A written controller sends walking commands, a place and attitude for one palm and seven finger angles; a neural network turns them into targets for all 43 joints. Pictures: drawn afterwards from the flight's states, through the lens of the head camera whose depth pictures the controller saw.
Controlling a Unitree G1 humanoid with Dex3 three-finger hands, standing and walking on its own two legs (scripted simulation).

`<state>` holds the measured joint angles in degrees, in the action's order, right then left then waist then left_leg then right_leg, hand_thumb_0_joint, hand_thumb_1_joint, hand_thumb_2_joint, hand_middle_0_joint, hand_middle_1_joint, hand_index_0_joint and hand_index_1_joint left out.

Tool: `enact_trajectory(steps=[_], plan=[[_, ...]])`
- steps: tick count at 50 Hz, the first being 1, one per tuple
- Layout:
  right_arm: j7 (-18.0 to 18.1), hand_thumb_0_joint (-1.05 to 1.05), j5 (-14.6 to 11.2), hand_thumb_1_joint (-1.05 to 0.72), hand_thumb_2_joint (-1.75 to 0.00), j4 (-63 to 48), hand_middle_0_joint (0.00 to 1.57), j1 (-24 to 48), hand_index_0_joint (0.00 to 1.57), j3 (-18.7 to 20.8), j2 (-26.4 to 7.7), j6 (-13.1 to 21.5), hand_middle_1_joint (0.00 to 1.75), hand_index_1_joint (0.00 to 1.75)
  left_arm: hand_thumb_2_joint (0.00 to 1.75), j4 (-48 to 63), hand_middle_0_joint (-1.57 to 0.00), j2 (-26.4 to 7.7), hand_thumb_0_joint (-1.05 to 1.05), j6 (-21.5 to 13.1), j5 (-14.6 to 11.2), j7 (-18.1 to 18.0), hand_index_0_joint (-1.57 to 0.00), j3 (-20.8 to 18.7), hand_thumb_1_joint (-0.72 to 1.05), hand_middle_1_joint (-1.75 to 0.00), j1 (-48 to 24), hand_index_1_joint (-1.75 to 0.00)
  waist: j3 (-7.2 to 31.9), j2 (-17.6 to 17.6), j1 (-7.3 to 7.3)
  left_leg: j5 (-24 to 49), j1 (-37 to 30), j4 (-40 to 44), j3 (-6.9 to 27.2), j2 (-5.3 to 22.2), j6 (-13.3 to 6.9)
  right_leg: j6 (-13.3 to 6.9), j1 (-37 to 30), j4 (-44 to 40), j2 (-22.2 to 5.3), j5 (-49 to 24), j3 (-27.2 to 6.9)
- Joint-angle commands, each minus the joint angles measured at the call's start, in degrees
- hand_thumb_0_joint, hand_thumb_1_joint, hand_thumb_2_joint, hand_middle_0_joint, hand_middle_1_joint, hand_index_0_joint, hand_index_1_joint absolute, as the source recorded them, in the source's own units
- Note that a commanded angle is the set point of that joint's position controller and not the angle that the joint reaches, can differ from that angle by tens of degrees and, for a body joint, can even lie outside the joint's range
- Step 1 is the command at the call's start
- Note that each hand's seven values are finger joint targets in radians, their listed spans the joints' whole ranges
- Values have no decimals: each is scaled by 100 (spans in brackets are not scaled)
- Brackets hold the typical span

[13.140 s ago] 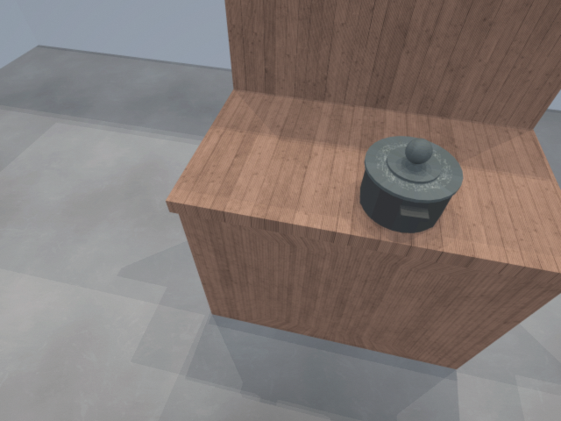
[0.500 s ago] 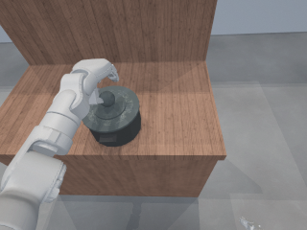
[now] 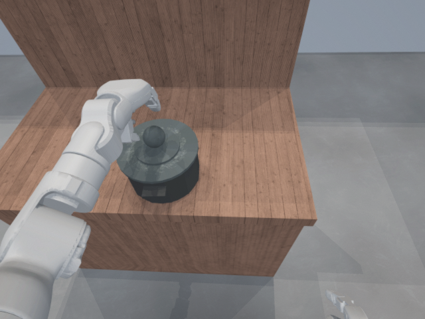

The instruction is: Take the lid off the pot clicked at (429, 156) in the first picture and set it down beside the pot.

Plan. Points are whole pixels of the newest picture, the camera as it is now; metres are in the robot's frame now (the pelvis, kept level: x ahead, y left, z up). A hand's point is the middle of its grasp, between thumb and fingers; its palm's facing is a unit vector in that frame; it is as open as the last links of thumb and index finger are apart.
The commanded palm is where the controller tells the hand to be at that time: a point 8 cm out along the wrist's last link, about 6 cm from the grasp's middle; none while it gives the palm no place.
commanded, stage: move the open hand above the knob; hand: left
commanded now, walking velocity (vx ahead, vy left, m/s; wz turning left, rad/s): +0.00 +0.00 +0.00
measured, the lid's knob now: (154, 136) +0.49 +0.14 +0.04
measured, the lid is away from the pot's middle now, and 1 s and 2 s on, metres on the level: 0.00 0.00 0.00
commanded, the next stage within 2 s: lower the open fingers around the knob in 0.22 s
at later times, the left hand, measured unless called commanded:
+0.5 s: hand (146, 118) +0.46 +0.13 +0.12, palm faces -0.30 -0.03 -0.95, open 10.4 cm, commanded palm +0.45 +0.14 +0.18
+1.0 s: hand (143, 135) +0.45 +0.15 +0.09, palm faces -0.37 -0.04 -0.93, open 10.4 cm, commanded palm +0.45 +0.15 +0.14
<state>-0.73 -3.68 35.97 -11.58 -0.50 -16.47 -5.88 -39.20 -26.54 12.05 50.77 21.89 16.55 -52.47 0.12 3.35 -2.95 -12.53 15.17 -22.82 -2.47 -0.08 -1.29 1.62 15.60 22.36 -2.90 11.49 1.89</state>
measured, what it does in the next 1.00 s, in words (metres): stands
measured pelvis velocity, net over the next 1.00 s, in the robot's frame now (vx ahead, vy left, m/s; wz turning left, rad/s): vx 0.00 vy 0.00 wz -0.01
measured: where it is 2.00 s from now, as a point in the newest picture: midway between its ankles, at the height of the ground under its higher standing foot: outside the picture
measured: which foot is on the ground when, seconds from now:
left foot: down 0.00-1.00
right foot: down 0.00-1.00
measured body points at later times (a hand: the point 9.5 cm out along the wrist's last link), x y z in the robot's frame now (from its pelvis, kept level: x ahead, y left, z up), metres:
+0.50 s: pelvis +0.01 +0.00 +0.00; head +0.05 -0.03 +0.45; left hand +0.47 +0.13 +0.18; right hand +0.08 -0.26 -0.14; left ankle -0.01 +0.11 -0.74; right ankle -0.01 -0.14 -0.74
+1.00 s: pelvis +0.00 +0.00 +0.00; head +0.04 -0.03 +0.45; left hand +0.47 +0.15 +0.14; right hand +0.11 -0.27 -0.13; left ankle -0.01 +0.11 -0.74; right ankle -0.01 -0.14 -0.74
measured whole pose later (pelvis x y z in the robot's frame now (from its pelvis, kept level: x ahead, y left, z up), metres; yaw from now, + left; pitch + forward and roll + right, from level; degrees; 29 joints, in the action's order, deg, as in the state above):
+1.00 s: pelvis +0.00 +0.00 +0.00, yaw -1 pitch +6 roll +0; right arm 0.3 -3.4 37.5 -12.5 -0.3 -16.2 -6.9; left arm -46.7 -24.1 8.2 51.5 17.1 15.0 -50.5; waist 1.6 3.3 -3.8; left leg -13.5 16.9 -24.4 -2.9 0.6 -0.9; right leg 1.3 17.5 23.6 -2.2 12.1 1.3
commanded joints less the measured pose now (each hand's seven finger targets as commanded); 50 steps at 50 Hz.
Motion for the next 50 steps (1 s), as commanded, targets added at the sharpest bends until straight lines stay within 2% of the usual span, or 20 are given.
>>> enact_trajectory(steps=[1, 2, 5, 7, 11, 13, 15, 17, 18, 21, 23, 26, 27, 28, 32, 35, 38, 43, 48, 50], plan=[[62, 0, 12, -90, -90, -630, 20, 25, 20, 255, -712, 170, 30, 30, 132, 1219, -79, -829, 0, -127, 39, -200, -79, -369, -29, -8, -3270, -8, 2323, -78, -223, 1778, -1367, -25, 229, -199, -233, -351, -355, -7, 470, -1648, 65], [73, 0, 14, -90, -90, -594, 20, -26, 20, 254, -737, 167, 30, 30, 132, 1184, -79, -1148, 0, -148, 51, -221, -79, -653, -29, -8, -3322, -8, 2409, -202, -192, 1809, -1344, -6, 244, -198, -228, -352, -484, -2, 482, -1730, 64], [134, 0, 5, -90, -90, -496, 20, -77, 20, 208, -748, 140, 30, 30, 132, 567, -79, -1221, 0, -146, 48, -257, -79, -740, -29, -8, -3356, -8, 2183, -574, -205, 1538, -1021, 74, 182, -223, -243, -316, -540, -38, 464, -1668, 60], [134, 0, 0, -90, -90, -452, 20, -108, 20, 212, -745, 152, 30, 30, 132, 359, -79, -1162, 0, -159, 89, -299, -79, -708, -29, -8, -3373, -8, 2054, -582, -185, 1460, -938, 107, 163, -204, -236, -325, -462, -34, 459, -1579, 71], [86, 0, 51, -90, -90, -525, 20, -123, 20, 248, -728, 189, 30, 30, 132, 701, -79, -995, 0, -228, 137, -367, -79, -629, -29, -8, -3353, -8, 2493, -134, -123, 2075, -1291, 15, 236, -161, -213, -367, -519, 55, 443, -1859, 52], [67, 0, 72, -90, -90, -580, 20, -134, 20, 260, -741, 185, 30, 30, 132, 645, -79, -998, 0, -211, 153, -360, -79, -715, -29, -8, -3044, -8, 2594, -176, -87, 2256, -1318, -32, 232, -163, -227, -366, -558, 24, 454, -1968, 44], [57, 0, 24, -90, -90, -517, 20, -150, 20, 231, -776, 127, 30, 30, 132, 230, -79, -1013, 0, -133, 129, -354, -79, -703, -29, -8, -2853, -8, 2198, -479, -113, 1956, -1013, 34, 178, -171, -219, -335, -537, 21, 463, -1891, 82], [58, 0, 23, -90, -90, -533, 20, -160, 20, 258, -774, 134, 30, 30, 132, 322, -79, -969, 0, -91, 112, -350, -79, -684, -29, -8, -2965, -8, 2212, -590, -104, 1807, -975, 68, 158, -183, -243, -323, -572, 8, 461, -1856, 69], [58, 0, 31, -90, -90, -549, 20, -148, 20, 254, -808, 133, 30, 30, 132, 481, -79, -1160, 0, -120, 115, -357, -79, -835, -29, -8, -2990, -8, 2304, -482, -66, 1925, -983, 84, 179, -172, -236, -343, -663, 10, 454, -1914, 63], [46, 0, 69, -90, -90, -666, 20, -98, 20, 290, -734, 180, 30, 30, 132, 1216, -79, -1051, 0, -187, 82, -395, -79, -754, -29, -8, -2982, -8, 2758, -301, -55, 2596, -1403, -65, 240, -132, -281, -325, -788, 73, 437, -2308, -3], [32, 0, 73, -90, -90, -647, 20, -157, 20, 287, -764, 170, 30, 30, 132, 1201, -79, -1239, 0, -202, 115, -437, -79, -963, -29, -8, -2693, -8, 2663, -387, -6, 2756, -1346, -60, 267, -125, -279, -334, -830, 38, 464, -2378, 24], [10, 0, 15, -90, -90, -552, 20, -114, 20, 269, -769, 105, 30, 30, 132, 561, -79, -927, 0, -93, 94, -505, -79, -736, -29, -8, -2296, -8, 1997, -680, -34, 2027, -884, 40, 114, -146, -242, -308, -657, 29, 481, -2074, 95], [10, 0, 4, -90, -90, -557, 20, -121, 20, 258, -786, 108, 30, 30, 132, 477, -79, -1100, 0, -72, 113, -539, -79, -887, -29, -8, -2221, -8, 1950, -752, 7, 1865, -798, 71, 107, -157, -239, -308, -677, 29, 487, -1991, 92], [15, 0, 19, -90, -90, -579, 20, -61, 20, 247, -809, 110, 30, 30, 132, 633, -79, -1134, 0, -85, 118, -555, -79, -896, -29, -8, -2324, -8, 2062, -544, 27, 1881, -795, 79, 99, -184, -240, -331, -729, 19, 464, -2018, 61], [35, 0, 25, -90, -90, -624, 20, 20, 20, 281, -695, 122, 30, 30, 132, 1322, -79, -885, 0, -113, 171, -643, -79, -563, -29, -8, -2975, -8, 2494, -249, -111, 1908, -1173, -25, 164, -147, -251, -340, -626, 57, 466, -1938, -3], [86, 0, 19, -90, -90, -506, 20, -50, 20, 264, -713, 110, 30, 30, 132, 852, -79, -801, 0, -102, 116, -655, -79, -501, -29, -8, -2967, -8, 2250, -373, -201, 1650, -1032, -35, 121, -176, -256, -322, -483, 23, 486, -1831, 20], [145, 0, 4, -90, -90, -418, 20, -59, 20, 234, -751, 87, 30, 30, 132, 377, -79, -1116, 0, -155, 128, -666, -79, -794, -29, -8, -2866, -8, 2137, -558, -152, 1331, -734, 35, 65, -203, -244, -315, -583, 14, 458, -1672, 2], [173, 0, 47, -90, -90, -487, 20, -61, 20, 256, -691, 109, 30, 30, 132, 467, -79, -954, 0, -342, 171, -667, -79, -676, -29, -8, -2794, -8, 2477, -375, -148, 1696, -926, -96, 88, -195, -259, -331, -649, 75, 437, -1981, -32], [171, 0, 28, -90, -90, -476, 20, -79, 20, 257, -712, 42, 30, 30, 132, -19, -79, -767, 0, -425, 119, -630, -79, -582, -29, -8, -2320, -8, 2105, -592, -175, 1606, -679, -122, 36, -202, -249, -306, -495, 67, 444, -1995, 3], [174, 0, 23, -90, -90, -448, 20, -122, 20, 275, -742, 11, 30, 30, 132, 133, -79, -932, 0, -474, 111, -670, -79, -676, -29, -8, -2538, -8, 2101, -582, -179, 1514, -680, -106, 30, -183, -249, -293, -488, 81, 441, -1940, -9]])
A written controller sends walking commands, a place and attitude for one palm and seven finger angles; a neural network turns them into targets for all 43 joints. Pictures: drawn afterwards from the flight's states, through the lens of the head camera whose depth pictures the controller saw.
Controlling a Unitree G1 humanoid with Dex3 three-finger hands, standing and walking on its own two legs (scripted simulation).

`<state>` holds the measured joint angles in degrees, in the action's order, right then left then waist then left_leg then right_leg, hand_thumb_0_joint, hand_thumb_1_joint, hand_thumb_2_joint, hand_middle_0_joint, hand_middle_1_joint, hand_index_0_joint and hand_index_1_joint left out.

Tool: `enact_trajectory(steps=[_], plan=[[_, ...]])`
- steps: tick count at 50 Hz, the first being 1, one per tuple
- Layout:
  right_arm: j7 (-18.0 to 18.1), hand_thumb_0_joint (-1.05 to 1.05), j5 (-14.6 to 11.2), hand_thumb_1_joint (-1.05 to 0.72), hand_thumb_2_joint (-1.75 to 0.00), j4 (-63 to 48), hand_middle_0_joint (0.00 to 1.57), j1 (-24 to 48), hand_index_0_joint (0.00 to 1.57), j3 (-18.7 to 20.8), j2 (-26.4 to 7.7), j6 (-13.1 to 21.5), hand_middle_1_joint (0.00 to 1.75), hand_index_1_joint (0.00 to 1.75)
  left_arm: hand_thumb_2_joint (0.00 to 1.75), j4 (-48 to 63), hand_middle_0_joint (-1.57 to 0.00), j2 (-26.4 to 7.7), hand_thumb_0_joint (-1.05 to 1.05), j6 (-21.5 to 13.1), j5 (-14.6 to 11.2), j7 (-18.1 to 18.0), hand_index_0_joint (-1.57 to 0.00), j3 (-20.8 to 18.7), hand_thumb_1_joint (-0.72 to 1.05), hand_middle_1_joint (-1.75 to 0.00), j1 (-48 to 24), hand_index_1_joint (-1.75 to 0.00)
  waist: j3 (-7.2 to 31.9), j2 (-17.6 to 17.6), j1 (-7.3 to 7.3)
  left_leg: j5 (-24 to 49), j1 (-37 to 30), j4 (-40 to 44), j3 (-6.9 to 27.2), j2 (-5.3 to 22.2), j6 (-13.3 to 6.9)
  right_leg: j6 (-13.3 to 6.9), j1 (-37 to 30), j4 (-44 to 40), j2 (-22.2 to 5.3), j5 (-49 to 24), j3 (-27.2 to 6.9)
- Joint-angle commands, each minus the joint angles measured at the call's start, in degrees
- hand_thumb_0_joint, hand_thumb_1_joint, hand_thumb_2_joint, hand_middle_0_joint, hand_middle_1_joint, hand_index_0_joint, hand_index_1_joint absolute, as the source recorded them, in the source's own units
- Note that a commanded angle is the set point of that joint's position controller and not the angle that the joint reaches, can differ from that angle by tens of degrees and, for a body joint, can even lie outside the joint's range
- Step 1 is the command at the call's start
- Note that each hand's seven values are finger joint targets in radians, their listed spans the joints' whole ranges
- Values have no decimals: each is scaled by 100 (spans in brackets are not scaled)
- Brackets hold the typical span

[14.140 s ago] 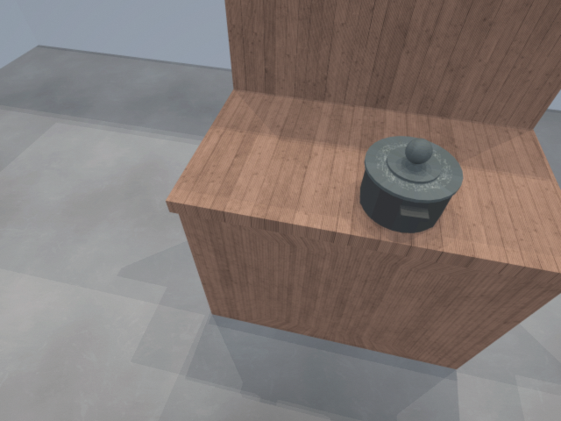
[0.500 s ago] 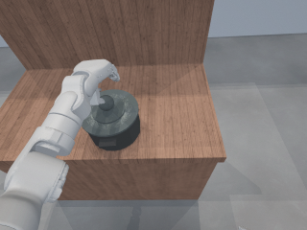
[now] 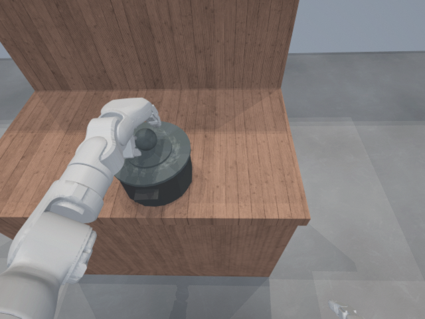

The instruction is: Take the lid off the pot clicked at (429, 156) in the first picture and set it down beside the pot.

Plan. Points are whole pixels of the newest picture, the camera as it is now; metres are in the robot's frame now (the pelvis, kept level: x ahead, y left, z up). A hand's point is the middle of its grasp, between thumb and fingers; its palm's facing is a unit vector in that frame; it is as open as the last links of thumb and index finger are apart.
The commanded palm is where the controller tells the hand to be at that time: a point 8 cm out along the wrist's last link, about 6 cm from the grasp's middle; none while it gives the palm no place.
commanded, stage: lower the open fingers around the knob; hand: left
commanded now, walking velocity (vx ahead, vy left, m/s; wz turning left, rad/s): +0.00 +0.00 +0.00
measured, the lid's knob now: (145, 139) +0.48 +0.15 +0.05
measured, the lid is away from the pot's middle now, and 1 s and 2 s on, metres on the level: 0.00 0.00 0.00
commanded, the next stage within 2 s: close the fingers and squeeze the knob in 0.42 s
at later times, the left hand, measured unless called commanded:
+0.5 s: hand (144, 142) +0.45 +0.14 +0.07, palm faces -0.34 -0.05 -0.94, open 10.4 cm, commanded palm +0.45 +0.15 +0.13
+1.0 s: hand (140, 142) +0.45 +0.15 +0.07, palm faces -0.36 -0.05 -0.93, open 9.3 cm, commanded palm +0.45 +0.15 +0.13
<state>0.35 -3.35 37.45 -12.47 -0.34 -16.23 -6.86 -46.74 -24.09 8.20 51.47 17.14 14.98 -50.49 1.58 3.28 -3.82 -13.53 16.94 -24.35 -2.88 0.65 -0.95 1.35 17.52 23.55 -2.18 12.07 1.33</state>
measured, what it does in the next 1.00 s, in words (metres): stands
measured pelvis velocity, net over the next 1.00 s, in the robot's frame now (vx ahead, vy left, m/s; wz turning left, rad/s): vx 0.00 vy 0.00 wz -0.01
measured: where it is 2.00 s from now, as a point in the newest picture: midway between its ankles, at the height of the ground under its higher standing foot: outside the picture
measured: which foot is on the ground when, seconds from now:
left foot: down 0.00-1.00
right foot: down 0.00-1.00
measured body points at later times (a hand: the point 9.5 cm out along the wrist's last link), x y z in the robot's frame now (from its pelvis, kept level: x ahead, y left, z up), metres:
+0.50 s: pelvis +0.00 +0.00 +0.00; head +0.04 -0.02 +0.45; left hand +0.46 +0.14 +0.12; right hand +0.08 -0.25 -0.14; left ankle -0.02 +0.11 -0.74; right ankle -0.01 -0.14 -0.74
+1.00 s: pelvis +0.00 +0.00 +0.00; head +0.04 -0.02 +0.45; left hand +0.46 +0.15 +0.13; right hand +0.08 -0.27 -0.13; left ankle -0.02 +0.11 -0.74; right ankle -0.01 -0.14 -0.74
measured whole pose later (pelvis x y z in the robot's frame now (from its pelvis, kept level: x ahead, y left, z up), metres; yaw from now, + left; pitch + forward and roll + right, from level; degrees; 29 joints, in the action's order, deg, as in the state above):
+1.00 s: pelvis +0.00 +0.00 +0.00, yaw +0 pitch +7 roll +0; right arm 1.3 -3.1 39.2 -14.4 0.7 -16.1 -6.6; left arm -48.7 -23.1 7.0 52.1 13.2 14.9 -49.2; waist 2.4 3.0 -4.5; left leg -14.4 18.6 -25.9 -3.1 1.0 -0.9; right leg 1.3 19.1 24.4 -1.8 12.5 1.0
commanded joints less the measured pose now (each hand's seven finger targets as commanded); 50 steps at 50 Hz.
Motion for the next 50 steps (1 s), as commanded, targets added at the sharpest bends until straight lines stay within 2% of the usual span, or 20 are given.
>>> enact_trajectory(steps=[1, 5, 8, 9, 11, 14, 15, 16, 19, 23, 24, 26, 27, 29, 33, 36, 41, 43, 45, 50], plan=[[75, 0, -10, -90, -90, -612, 20, -25, 20, 267, -752, 108, 30, 30, 132, 950, -79, -1216, 0, -117, 31, -223, -79, -557, -29, -8, -2749, -8, 1979, -528, -89, 1677, -887, 33, 77, -248, -290, -275, -703, -21, 364, -2020, 49], [73, 0, 47, -90, -90, -623, 20, -143, 20, 328, -681, 166, 30, 30, 132, 1733, -79, -1080, 0, -325, 63, -396, -79, -461, -29, -8, -3092, -8, 2651, 34, -113, 2390, -1496, -109, 219, -192, -292, -318, -592, 57, 398, -2181, 41], [48, 0, 39, -90, -90, -474, 20, -249, 20, 322, -754, 119, 30, 30, 132, 851, -79, -1234, 0, -245, 104, -531, -79, -752, -29, -8, -2353, -8, 2199, -410, -44, 2211, -1052, -54, 165, -189, -262, -315, -568, 45, 440, -2114, 108], [32, 0, 19, -90, -90, -428, 20, -222, 20, 319, -754, 91, 30, 30, 132, 635, -79, -1053, 0, -189, 78, -576, -79, -606, -29, -8, -2297, -8, 2008, -558, -67, 1993, -889, -12, 117, -178, -245, -294, -545, 64, 423, -2031, 127], [0, 0, 13, -90, -90, -385, 20, -232, 20, 344, -758, 78, 30, 30, 132, 664, -79, -949, 0, -114, 100, -667, -79, -526, -29, -8, -2443, -8, 2015, -490, -66, 1903, -837, 8, 92, -163, -230, -299, -479, 91, 424, -1954, 145], [-17, 0, 61, -90, -90, -524, 20, -179, 20, 380, -707, 155, 30, 30, 132, 1706, -79, -1097, 0, -148, 133, -796, -79, -594, -29, -8, -2919, -8, 2902, 204, -40, 2680, -1506, -138, 246, -134, -254, -334, -628, 154, 405, -2228, 54], [-23, 0, 66, -90, -90, -510, 20, -199, 20, 382, -691, 163, 30, 30, 132, 1730, -79, -1030, 0, -126, 159, -827, -79, -550, -29, -8, -2941, -8, 2968, 162, -76, 2903, -1648, -196, 302, -120, -253, -331, -532, 153, 435, -2275, 66], [-27, 0, 47, -90, -90, -476, 20, -173, 20, 386, -675, 150, 30, 30, 132, 1500, -79, -837, 0, -60, 119, -834, -79, -412, -29, -8, -2789, -8, 2704, 61, -117, 2781, -1529, -197, 264, -115, -253, -313, -462, 125, 444, -2205, 89], [-17, 0, 0, -90, -90, -305, 20, -240, 20, 346, -740, 98, 30, 30, 132, 419, -79, -850, 0, 160, 146, -859, -79, -483, -29, -8, -2435, -8, 1903, -579, -123, 1918, -829, -16, 142, -148, -240, -307, -379, 89, 476, -1851, 171], [8, 0, 28, -90, -90, -399, 20, -144, 20, 327, -720, 152, 30, 30, 132, 816, -79, -875, 0, 176, 159, -817, -79, -467, -29, -8, -2798, -8, 2412, -356, -73, 1952, -992, -18, 172, -197, -254, -324, -564, 123, 437, -1954, 100], [6, 0, 25, -90, -90, -418, 20, -122, 20, 328, -694, 150, 30, 30, 132, 758, -79, -695, 0, 192, 126, -792, -79, -318, -29, -8, -2715, -8, 2316, -264, -96, 1938, -996, -51, 151, -196, -259, -318, -527, 128, 430, -1962, 91], [30, 0, 32, -90, -90, -412, 20, -160, 20, 330, -696, 151, 30, 30, 132, 738, -79, -845, 0, 179, 168, -765, -79, -411, -29, -8, -2753, -8, 2310, -338, -114, 1889, -1008, -72, 142, -198, -273, -311, -537, 105, 440, -1964, 89], [51, 0, 22, -90, -90, -385, 20, -186, 20, 305, -728, 132, 30, 30, 104, 514, -56, -952, 0, 187, 219, -748, -56, -487, -16, -54, -2699, -54, 2190, -531, -117, 1794, -885, -45, 139, -209, -267, -305, -505, 100, 448, -1935, 104], [75, 0, 22, -90, -90, -390, 20, -189, 20, 310, -716, 134, 30, 30, 104, 462, -55, -971, 0, 178, 177, -726, -55, -506, -14, -60, -2755, -60, 2069, -539, -129, 1626, -770, -20, 86, -210, -272, -291, -551, 90, 430, -1890, 90], [142, 0, 45, -90, -90, -482, 20, -134, 20, 298, -702, 187, 30, 30, 105, 798, -54, -1243, 0, 40, 178, -705, -54, -704, -10, -69, -2919, -69, 2402, -494, -70, 1657, -825, -22, 76, -247, -309, -285, -791, 62, 396, -2055, 4], [134, 0, 21, -90, -90, -472, 20, -149, 20, 294, -685, 169, 30, 30, 105, 554, -54, -969, 0, 40, 191, -673, -54, -448, -7, -75, -2675, -75, 2173, -437, -120, 1680, -789, -45, 57, -230, -291, -284, -657, 73, 401, -2052, 37], [160, 0, 1, -90, -90, -483, 20, -127, 20, 296, -730, 151, 30, 30, 104, 568, -55, -1130, 0, 14, 124, -590, -55, -520, -2, -83, -2753, -83, 2110, -502, -157, 1425, -724, -30, 29, -248, -301, -259, -658, 11, 389, -1911, 4], [169, 0, 8, -90, -90, -493, 20, -155, 20, 327, -684, 189, 30, 30, 103, 1020, -55, -890, 0, -95, 130, -554, -55, -310, 0, -85, -3189, -85, 2345, -257, -220, 1643, -991, -73, 69, -240, -312, -284, -535, 21, 414, -1957, 17], [155, 0, 38, -90, -90, -503, 20, -224, 20, 349, -684, 232, 30, 30, 103, 1350, -56, -1038, 0, -182, 115, -598, -56, -430, 2, -88, -3180, -88, 2645, 44, -184, 1988, -1345, -153, 144, -207, -307, -305, -526, 63, 429, -2087, 12], [134, 0, 10, -90, -90, -387, 20, -242, 20, 318, -752, 139, 30, 30, 100, 594, -58, -1201, 0, -101, 129, -646, -58, -656, 8, -93, -2627, -93, 2100, -507, -108, 1706, -817, -44, 88, -206, -279, -289, -548, 62, 432, -2003, 70]])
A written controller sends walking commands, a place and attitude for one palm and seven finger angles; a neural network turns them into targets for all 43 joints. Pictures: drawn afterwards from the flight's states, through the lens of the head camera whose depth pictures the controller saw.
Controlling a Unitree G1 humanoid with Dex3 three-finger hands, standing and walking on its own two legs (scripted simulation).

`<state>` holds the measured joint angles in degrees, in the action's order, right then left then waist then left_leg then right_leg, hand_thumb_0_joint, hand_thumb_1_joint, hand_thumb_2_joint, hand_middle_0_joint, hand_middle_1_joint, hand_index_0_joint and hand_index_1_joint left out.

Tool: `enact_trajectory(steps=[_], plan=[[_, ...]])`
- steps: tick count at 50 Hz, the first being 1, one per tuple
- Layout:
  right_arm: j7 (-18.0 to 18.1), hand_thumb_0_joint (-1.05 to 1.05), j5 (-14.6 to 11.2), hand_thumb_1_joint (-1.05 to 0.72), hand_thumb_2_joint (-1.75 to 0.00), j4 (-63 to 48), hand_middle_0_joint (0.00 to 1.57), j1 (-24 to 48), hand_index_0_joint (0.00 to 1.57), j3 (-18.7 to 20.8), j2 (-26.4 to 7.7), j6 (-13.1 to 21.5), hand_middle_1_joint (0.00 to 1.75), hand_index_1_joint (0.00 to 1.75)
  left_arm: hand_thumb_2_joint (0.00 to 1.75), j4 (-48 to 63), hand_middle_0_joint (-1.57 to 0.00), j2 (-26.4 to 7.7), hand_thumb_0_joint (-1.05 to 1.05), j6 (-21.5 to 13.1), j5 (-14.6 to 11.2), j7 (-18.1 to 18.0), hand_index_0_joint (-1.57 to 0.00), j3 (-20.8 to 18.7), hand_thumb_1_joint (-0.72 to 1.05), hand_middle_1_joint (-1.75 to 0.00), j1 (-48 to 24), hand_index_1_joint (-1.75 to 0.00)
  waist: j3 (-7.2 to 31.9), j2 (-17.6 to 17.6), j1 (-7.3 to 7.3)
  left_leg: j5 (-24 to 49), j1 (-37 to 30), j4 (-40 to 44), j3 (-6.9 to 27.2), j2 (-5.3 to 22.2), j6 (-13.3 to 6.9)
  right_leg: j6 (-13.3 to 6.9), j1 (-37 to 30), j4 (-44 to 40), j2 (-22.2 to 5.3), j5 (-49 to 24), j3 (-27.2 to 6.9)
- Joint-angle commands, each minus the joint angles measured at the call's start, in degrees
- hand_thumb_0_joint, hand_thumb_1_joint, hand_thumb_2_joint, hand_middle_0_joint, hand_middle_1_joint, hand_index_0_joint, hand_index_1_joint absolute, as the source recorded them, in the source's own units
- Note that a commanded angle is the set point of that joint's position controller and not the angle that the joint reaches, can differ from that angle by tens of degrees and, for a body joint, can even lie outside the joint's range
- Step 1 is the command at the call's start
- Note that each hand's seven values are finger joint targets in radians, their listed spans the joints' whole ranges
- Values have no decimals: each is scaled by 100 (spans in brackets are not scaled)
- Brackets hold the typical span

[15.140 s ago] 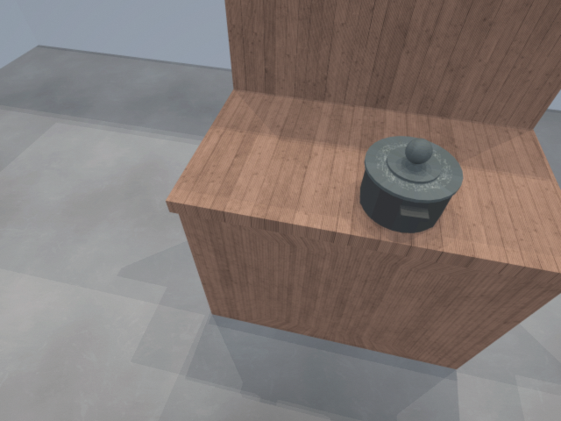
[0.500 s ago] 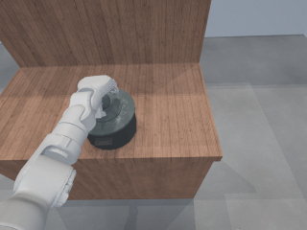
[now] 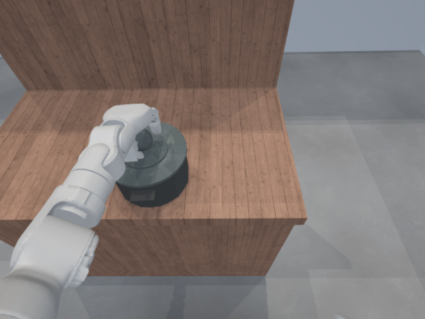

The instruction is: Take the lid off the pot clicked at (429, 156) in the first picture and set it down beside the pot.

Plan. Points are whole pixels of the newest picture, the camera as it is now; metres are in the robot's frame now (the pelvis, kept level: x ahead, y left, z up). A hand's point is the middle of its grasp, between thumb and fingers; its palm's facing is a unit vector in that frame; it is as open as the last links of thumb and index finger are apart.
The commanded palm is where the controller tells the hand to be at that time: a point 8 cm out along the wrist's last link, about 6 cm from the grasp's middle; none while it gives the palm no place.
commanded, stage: close the fingers and squeeze the knob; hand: left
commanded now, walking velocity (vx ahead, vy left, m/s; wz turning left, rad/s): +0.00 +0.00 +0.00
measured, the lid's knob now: (141, 139) +0.48 +0.15 +0.05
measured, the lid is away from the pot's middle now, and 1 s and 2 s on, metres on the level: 0.00 0.00 0.00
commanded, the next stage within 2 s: lift the lid straight up in 1.14 s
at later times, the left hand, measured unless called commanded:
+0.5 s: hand (136, 141) +0.45 +0.15 +0.07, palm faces -0.35 -0.05 -0.93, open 8.0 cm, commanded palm +0.45 +0.15 +0.13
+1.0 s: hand (135, 143) +0.45 +0.15 +0.07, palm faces -0.35 -0.06 -0.94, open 7.9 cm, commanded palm +0.44 +0.16 +0.13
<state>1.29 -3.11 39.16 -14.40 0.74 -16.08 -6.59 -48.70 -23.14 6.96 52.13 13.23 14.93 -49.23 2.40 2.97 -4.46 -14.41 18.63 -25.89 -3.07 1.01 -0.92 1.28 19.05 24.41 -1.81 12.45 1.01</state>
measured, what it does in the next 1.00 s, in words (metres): stands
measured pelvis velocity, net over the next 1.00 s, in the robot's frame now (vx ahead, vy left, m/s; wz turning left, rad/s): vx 0.00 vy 0.00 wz -0.01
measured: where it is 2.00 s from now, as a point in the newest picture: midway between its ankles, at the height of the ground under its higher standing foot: outside the picture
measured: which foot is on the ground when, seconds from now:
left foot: down 0.00-1.00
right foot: down 0.00-1.00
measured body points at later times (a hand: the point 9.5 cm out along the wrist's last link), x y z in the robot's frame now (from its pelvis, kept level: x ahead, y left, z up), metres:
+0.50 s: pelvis +0.00 +0.00 +0.00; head +0.04 -0.01 +0.45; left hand +0.46 +0.15 +0.13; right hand +0.08 -0.26 -0.13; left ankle -0.02 +0.11 -0.74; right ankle -0.01 -0.14 -0.74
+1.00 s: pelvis +0.00 +0.00 +0.00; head +0.04 -0.01 +0.45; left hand +0.46 +0.15 +0.13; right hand +0.08 -0.26 -0.13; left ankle -0.02 +0.11 -0.74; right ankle -0.01 -0.14 -0.74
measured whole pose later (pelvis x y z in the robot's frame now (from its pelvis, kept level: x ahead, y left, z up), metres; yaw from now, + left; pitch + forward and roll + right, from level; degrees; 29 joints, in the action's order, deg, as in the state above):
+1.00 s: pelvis +0.00 +0.00 +0.00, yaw +0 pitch +7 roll +0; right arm 1.2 -3.0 39.2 -14.2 0.3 -15.4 -6.5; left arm -49.1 -22.4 8.9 52.9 12.4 14.1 -48.4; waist 2.9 2.9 -4.8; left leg -14.4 18.2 -25.6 -3.5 1.1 -1.0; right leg 1.4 18.7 23.9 -1.7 12.1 0.5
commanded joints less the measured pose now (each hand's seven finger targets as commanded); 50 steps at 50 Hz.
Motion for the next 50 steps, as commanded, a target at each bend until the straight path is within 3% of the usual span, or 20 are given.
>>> enact_trajectory(steps=[1, 4, 6, 8, 9, 13, 16, 18, 21, 26, 28, 29, 32, 34, 40, 43, 44, 49, 50], plan=[[25, 0, -20, -90, -90, -589, 20, 8, 20, 213, -748, 108, 30, 30, 100, 840, -59, -1229, 0, 45, 59, -279, -59, -604, 10, -94, -2718, -94, 2024, -395, -24, 1860, -977, 100, 99, -238, -273, -291, -750, 4, 382, -2095, 107], [-3, 0, 1, -90, -90, -586, 20, 1, 20, 225, -732, 117, 30, 30, 98, 899, -61, -1097, 0, 90, 105, -331, -61, -513, 13, -97, -2736, -97, 2154, -227, -23, 2092, -1124, 55, 113, -216, -270, -302, -715, 23, 386, -2155, 103], [-2, 0, 0, -90, -90, -607, 20, -2, 20, 224, -747, 111, 30, 30, 96, 1020, -62, -1316, 0, 114, 112, -356, -62, -672, 16, -98, -2844, -98, 2291, -293, -8, 2168, -1142, 47, 139, -222, -279, -303, -834, 35, 394, -2256, 101], [-1, 0, 0, -90, -90, -608, 20, 19, 20, 229, -725, 106, 30, 30, 94, 1220, -63, -1049, 0, 115, 121, -323, -63, -443, 19, -99, -3112, -99, 2408, -202, -78, 2303, -1278, 36, 150, -220, -279, -300, -711, 20, 405, -2272, 103], [-9, 0, -5, -90, -90, -616, 20, 28, 20, 239, -696, 113, 30, 30, 93, 1073, -64, -794, 0, 157, 96, -317, -64, -240, 20, -100, -2975, -100, 2247, -134, -116, 2281, -1304, 19, 159, -194, -272, -298, -570, 24, 413, -2130, 125], [14, 0, 10, -90, -90, -567, 20, -37, 20, 214, -747, 130, 30, 30, 89, 837, -67, -1181, 0, 189, 119, -322, -67, -597, 26, -102, -2946, -102, 2247, -340, -48, 2076, -1152, 70, 184, -228, -268, -314, -656, 10, 426, -2044, 127], [27, 0, 2, -90, -90, -550, 20, -38, 20, 220, -713, 137, 30, 30, 85, 782, -69, -851, 0, 200, 56, -290, -69, -323, 30, -103, -3003, -103, 2115, -395, -119, 1916, -1127, 87, 121, -216, -278, -288, -577, -6, 409, -1985, 127], [31, 0, 15, -90, -90, -561, 20, -50, 20, 214, -737, 142, 30, 30, 82, 966, -71, -1079, 0, 155, 134, -285, -71, -485, 33, -103, -3123, -103, 2344, -305, -71, 2189, -1225, 66, 175, -216, -271, -308, -665, 11, 415, -2129, 106], [11, 0, 17, -90, -90, -589, 20, -37, 20, 219, -697, 142, 30, 30, 78, 998, -74, -872, 0, 150, 101, -290, -74, -332, 38, -104, -3007, -104, 2331, -173, -81, 2270, -1301, 27, 162, -203, -269, -305, -616, 28, 409, -2142, 120], [5, 0, 16, -90, -90, -600, 20, -18, 20, 229, -717, 133, 30, 30, 68, 1033, -79, -1036, 0, 169, 69, -319, -79, -508, 46, -104, -2868, -104, 2284, -289, -37, 2269, -1234, 47, 153, -199, -273, -297, -736, 18, 409, -2221, 118], [6, 0, 13, -90, -90, -588, 20, -9, 20, 223, -701, 142, 30, 30, 75, 1011, -75, -862, 0, 181, 104, -308, -75, -373, 41, -102, -2939, -102, 2231, -315, -62, 2247, -1205, 55, 156, -215, -273, -302, -650, -9, 425, -2176, 123], [2, 0, -4, -90, -90, -569, 20, -1, 20, 223, -710, 128, 30, 30, 77, 856, -74, -844, 0, 221, 100, -330, -74, -337, 39, -102, -2840, -102, 2023, -306, -84, 2135, -1148, 69, 148, -191, -264, -304, -571, -4, 421, -2051, 144], [24, 0, 6, -90, -90, -560, 20, -5, 20, 192, -732, 152, 30, 30, 79, 910, -72, -1147, 0, 236, 147, -377, -73, -526, 38, -101, -3073, -101, 2155, -287, -54, 1876, -1106, 106, 144, -233, -271, -309, -669, -20, 420, -1988, 105], [40, 0, -1, -90, -90, -566, 20, 11, 20, 199, -706, 158, 30, 30, 80, 759, -72, -937, 0, 257, 103, -352, -73, -385, 39, -101, -2918, -101, 2079, -335, -81, 1849, -1059, 100, 119, -228, -274, -303, -662, -17, 412, -1970, 113], [77, 0, 23, -90, -90, -598, 20, 7, 20, 191, -720, 180, 30, 30, 82, 883, -74, -1317, 0, 218, 140, -331, -75, -674, 43, -101, -2890, -102, 2375, -382, -8, 1939, -1097, 81, 108, -258, -300, -286, -929, -31, 393, -2200, 55], [66, 0, 15, -90, -90, -613, 20, 47, 20, 195, -696, 180, 30, 30, 84, 933, -75, -1090, 0, 202, 147, -305, -77, -495, 46, -102, -2922, -102, 2277, -277, -42, 2079, -1114, 62, 104, -256, -293, -298, -812, -31, 401, -2244, 77], [66, 0, 16, -90, -90, -579, 20, -1, 20, 204, -729, 167, 30, 30, 84, 926, -75, -1279, 0, 207, 135, -326, -77, -640, 47, -102, -2893, -102, 2213, -310, -24, 2081, -1104, 75, 108, -217, -289, -296, -848, -18, 395, -2250, 92], [57, 0, 15, -90, -90, -657, 20, 67, 20, 218, -706, 173, 30, 30, 86, 1185, -78, -1238, 0, 182, 140, -331, -80, -618, 52, -103, -2791, -103, 2349, -144, -2, 2258, -1255, 37, 123, -217, -299, -301, -881, -18, 394, -2326, 72], [59, 0, 15, -90, -90, -651, 20, 82, 20, 194, -708, 159, 30, 30, 87, 1072, -78, -1173, 0, 196, 142, -323, -80, -554, 53, -104, -2753, -103, 2298, -290, -10, 2141, -1175, 51, 119, -240, -294, -289, -855, -31, 405, -2276, 90]])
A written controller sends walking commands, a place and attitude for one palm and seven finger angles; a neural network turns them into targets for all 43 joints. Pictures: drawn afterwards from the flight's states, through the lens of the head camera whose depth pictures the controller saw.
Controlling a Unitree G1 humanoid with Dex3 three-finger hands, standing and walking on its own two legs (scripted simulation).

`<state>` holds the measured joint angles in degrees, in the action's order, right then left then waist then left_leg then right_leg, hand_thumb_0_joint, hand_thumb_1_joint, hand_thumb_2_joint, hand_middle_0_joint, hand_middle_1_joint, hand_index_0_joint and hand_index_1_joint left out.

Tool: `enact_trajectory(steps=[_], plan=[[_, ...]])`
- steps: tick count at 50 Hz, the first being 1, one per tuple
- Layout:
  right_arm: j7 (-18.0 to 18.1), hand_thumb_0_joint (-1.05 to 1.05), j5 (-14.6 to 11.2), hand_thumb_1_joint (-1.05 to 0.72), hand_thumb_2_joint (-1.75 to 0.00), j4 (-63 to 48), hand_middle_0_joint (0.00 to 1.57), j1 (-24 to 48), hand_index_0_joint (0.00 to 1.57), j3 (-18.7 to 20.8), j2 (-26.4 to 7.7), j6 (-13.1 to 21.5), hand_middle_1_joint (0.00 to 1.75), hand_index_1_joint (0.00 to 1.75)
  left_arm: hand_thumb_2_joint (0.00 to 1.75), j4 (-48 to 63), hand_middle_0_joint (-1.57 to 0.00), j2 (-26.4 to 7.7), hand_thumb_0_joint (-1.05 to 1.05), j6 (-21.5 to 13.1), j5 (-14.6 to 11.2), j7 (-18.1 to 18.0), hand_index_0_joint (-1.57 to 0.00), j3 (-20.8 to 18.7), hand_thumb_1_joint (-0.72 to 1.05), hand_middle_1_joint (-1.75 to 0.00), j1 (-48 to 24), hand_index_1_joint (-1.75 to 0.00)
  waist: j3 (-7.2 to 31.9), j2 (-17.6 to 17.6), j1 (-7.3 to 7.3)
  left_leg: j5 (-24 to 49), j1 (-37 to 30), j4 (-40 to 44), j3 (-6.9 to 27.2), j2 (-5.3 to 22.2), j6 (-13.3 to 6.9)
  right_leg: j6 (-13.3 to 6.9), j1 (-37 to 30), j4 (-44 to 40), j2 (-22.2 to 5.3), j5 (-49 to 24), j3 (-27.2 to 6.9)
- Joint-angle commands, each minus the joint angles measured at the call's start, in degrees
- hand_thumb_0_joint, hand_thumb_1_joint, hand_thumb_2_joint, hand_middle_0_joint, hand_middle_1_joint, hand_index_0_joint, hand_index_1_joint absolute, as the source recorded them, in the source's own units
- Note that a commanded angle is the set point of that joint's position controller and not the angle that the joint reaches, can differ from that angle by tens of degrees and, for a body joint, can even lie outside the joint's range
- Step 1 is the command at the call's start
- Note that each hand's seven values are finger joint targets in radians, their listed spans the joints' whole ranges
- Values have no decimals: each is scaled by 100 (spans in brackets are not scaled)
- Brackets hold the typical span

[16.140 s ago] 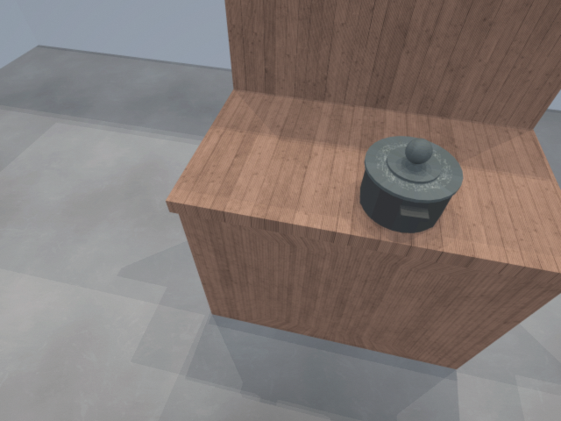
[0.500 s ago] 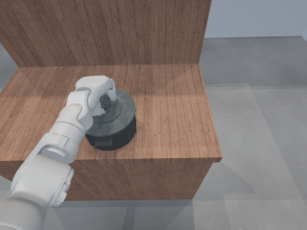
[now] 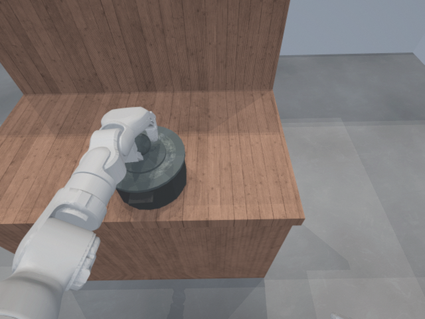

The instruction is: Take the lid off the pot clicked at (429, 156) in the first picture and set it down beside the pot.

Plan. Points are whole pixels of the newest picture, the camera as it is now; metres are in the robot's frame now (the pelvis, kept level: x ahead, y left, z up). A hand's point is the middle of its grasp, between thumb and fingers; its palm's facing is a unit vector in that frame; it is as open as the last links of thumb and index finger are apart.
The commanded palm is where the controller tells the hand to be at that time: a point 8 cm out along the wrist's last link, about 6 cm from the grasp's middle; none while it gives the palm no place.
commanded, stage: close the fingers and squeeze the knob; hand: left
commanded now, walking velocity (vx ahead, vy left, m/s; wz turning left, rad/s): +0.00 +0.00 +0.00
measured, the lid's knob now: (139, 144) +0.47 +0.15 +0.05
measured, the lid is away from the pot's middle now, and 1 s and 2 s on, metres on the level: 0.00 0.00 0.02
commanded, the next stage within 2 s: lift the lid straight up in 0.14 s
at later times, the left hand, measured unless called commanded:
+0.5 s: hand (135, 141) +0.44 +0.15 +0.09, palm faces -0.32 -0.06 -0.95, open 7.9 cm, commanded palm +0.44 +0.15 +0.15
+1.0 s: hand (129, 126) +0.45 +0.15 +0.12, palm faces -0.30 -0.03 -0.95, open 7.9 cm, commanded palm +0.44 +0.15 +0.19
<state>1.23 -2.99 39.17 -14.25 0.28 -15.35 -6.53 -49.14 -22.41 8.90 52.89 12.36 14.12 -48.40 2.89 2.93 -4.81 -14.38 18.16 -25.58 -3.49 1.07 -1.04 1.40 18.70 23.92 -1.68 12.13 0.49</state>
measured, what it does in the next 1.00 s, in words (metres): stands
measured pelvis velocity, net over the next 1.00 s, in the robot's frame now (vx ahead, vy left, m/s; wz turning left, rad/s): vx -0.01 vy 0.00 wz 0.01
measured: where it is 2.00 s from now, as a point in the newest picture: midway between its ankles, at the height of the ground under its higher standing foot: outside the picture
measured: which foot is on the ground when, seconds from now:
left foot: down 0.00-1.00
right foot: down 0.00-1.00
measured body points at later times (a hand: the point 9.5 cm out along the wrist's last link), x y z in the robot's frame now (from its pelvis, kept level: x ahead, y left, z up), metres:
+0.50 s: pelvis +0.00 +0.00 +0.00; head +0.03 -0.02 +0.45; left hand +0.46 +0.15 +0.14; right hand +0.09 -0.26 -0.13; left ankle -0.02 +0.11 -0.74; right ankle -0.01 -0.14 -0.74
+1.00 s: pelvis -0.01 +0.00 +0.00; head +0.02 -0.02 +0.45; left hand +0.46 +0.15 +0.18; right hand +0.11 -0.26 -0.12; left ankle -0.02 +0.11 -0.74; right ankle -0.01 -0.14 -0.74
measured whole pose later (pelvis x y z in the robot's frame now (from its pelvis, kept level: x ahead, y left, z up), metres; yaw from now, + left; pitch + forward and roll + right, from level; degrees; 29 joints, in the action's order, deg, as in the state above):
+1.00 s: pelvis -0.01 +0.00 +0.00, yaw +1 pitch +5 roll +0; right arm 1.9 -3.3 39.0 -12.5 -0.9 -15.7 -4.6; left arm -46.9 -23.1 12.0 52.0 17.3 17.3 -54.4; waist 2.1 3.2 -4.0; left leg -13.1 15.6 -23.6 -2.7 0.5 -1.0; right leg 1.4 16.0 22.5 -2.1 11.4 1.2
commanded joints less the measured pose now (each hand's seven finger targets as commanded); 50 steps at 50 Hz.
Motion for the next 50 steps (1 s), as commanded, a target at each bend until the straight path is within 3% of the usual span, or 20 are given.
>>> enact_trajectory(steps=[1, 3, 8, 11, 14, 18, 20, 22, 24, 28, 33, 34, 36, 38, 40, 41, 44, 46, 49, 50], plan=[[64, 0, -13, -90, -90, -627, 20, 71, 20, 252, -789, 142, 30, 30, 87, 1133, -79, -1320, 0, 13, 65, -245, -81, -521, 54, -104, -2901, -103, 2128, -329, 3, 2025, -1082, 37, 143, -224, -286, -300, -793, 5, 388, -2188, 142], [77, 0, 2, -90, -90, -683, 20, 107, 20, 249, -780, 171, 30, 30, 88, 1442, -80, -1369, 0, -47, 56, -242, -82, -570, 56, -104, -3048, -104, 2334, -213, 42, 2143, -1173, 48, 176, -243, -292, -317, -858, 9, 388, -2234, 134], [38, 0, -6, -90, -90, -667, 20, 134, 20, 266, -750, 171, 30, 30, 90, 1567, -82, -1045, 0, -15, 53, -269, -84, -321, 61, -105, -2967, -105, 2355, -55, 10, 2350, -1349, 2, 214, -207, -269, -326, -690, 18, 410, -2171, 161], [18, 0, -26, -90, -90, -635, 20, 151, 20, 240, -781, 135, 30, 30, 91, 1325, -82, -1303, 0, 94, 36, -312, -84, -521, 63, -105, -2829, -105, 2151, -215, 52, 2082, -1162, 54, 210, -209, -259, -327, -765, 29, 407, -2076, 173], [44, 0, -37, -90, -90, -621, 20, 207, 20, 225, -768, 130, 30, 30, 91, 1130, -83, -1117, 0, 169, 1, -295, -84, -364, 64, -105, -2894, -105, 1994, -289, -1, 1866, -1088, 99, 170, -213, -258, -315, -687, -1, 399, -1932, 174], [89, 0, -20, -90, -90, -654, 20, 210, 20, 215, -728, 261, 30, 30, 91, 1754, -83, -1160, 0, 89, 43, -302, -84, -293, 64, -105, -3698, -106, 2539, 126, -42, 2032, -1503, 60, 269, -216, -257, -342, -636, 11, 422, -1897, 141], [107, 0, -6, -90, -90, -624, 20, 178, 20, 192, -742, 265, 30, 30, 91, 1503, -83, -1362, 0, 111, 45, -300, -84, -485, 64, -105, -3415, -106, 2529, -83, 10, 1988, -1410, 64, 259, -235, -270, -326, -798, 0, 415, -1985, 130], [119, 0, -21, -90, -90, -587, 20, 164, 20, 176, -754, 253, 30, 30, 91, 1271, -83, -1350, 0, 151, 21, -264, -84, -498, 64, -105, -3388, -106, 2258, -357, 20, 1832, -1182, 142, 230, -243, -274, -315, -829, -14, 407, -1974, 159], [131, 0, -23, -90, -90, -578, 20, 195, 20, 173, -752, 256, 30, 30, 91, 1147, -83, -1281, 0, 175, 18, -236, -84, -428, 64, -105, -3390, -106, 2147, -347, -5, 1794, -1112, 158, 180, -240, -276, -307, -842, -23, 386, -1999, 134], [108, 0, 2, -90, -90, -678, 20, 244, 20, 170, -742, 293, 30, 30, 91, 1536, -83, -1330, 0, 181, 69, -165, -84, -482, 65, -105, -3420, -106, 2489, -192, 79, 2300, -1332, 119, 245, -251, -286, -325, -1014, -15, 381, -2321, 126], [77, 0, -18, -90, -90, -714, 20, 290, 20, 160, -781, 249, 30, 30, 91, 1528, -83, -1399, 0, 326, 41, -4, -84, -499, 65, -105, -3300, -106, 2304, -370, 84, 2215, -1236, 157, 229, -266, -296, -304, -1101, -72, 374, -2370, 131], [82, 0, -22, -90, -90, -729, 20, 332, 20, 155, -767, 244, 30, 30, 91, 1372, -83, -1161, 0, 375, 0, 42, -84, -292, 65, -105, -3177, -106, 2116, -331, 44, 2118, -1202, 164, 201, -263, -294, -298, -994, -66, 370, -2298, 142], [105, 0, -45, -90, -90, -693, 20, 315, 20, 143, -783, 244, 30, 30, 91, 1377, -83, -1240, 0, 389, 3, 103, -84, -278, 65, -105, -3485, -106, 1976, -416, -9, 1812, -1148, 217, 207, -262, -294, -288, -901, -118, 378, -2051, 151], [135, 0, -26, -90, -90, -743, 20, 325, 20, 139, -783, 302, 30, 30, 91, 1801, -83, -1546, 0, 293, 11, 140, -84, -493, 65, -105, -3822, -106, 2326, -274, 29, 1935, -1344, 201, 239, -284, -318, -302, -1049, -132, 371, -2151, 99], [153, 0, -25, -90, -90, -746, 20, 289, 20, 130, -747, 353, 30, 30, 91, 1960, -83, -1393, 0, 214, -20, 170, -84, -337, 65, -105, -4029, -106, 2446, -166, -27, 2029, -1530, 185, 271, -274, -310, -304, -986, -121, 378, -2166, 111], [159, 0, -23, -90, -90, -757, 20, 314, 20, 140, -723, 376, 30, 30, 91, 1841, -83, -1258, 0, 216, -30, 188, -84, -234, 65, -105, -3886, -106, 2352, -109, -38, 2048, -1552, 157, 257, -259, -312, -309, -910, -120, 380, -2142, 104], [155, 0, -19, -90, -90, -701, 20, 265, 20, 120, -764, 359, 30, 30, 91, 1570, -83, -1486, 0, 225, 0, 188, -84, -442, 65, -105, -3774, -106, 2221, -219, 15, 1991, -1403, 224, 274, -251, -286, -327, -979, -123, 382, -2078, 139], [147, 0, -43, -90, -90, -651, 20, 296, 20, 106, -762, 349, 30, 30, 91, 1320, -83, -1299, 0, 280, -14, 205, -84, -296, 65, -105, -3823, -106, 1965, -301, -15, 1749, -1297, 287, 241, -249, -271, -315, -828, -172, 378, -1887, 160], [116, 0, -27, -90, -90, -691, 20, 292, 20, 115, -760, 393, 30, 30, 91, 1507, -83, -1226, 0, 308, -2, 206, -84, -240, 65, -105, -4041, -106, 2141, -60, 12, 1872, -1449, 297, 259, -242, -255, -335, -848, -156, 370, -1898, 145], [112, 0, -9, -90, -90, -713, 20, 288, 20, 112, -768, 419, 30, 30, 91, 1699, -83, -1488, 0, 288, 10, 194, -84, -452, 65, -105, -4177, -106, 2364, -68, 64, 1958, -1541, 278, 283, -253, -263, -336, -979, -160, 367, -2008, 129]])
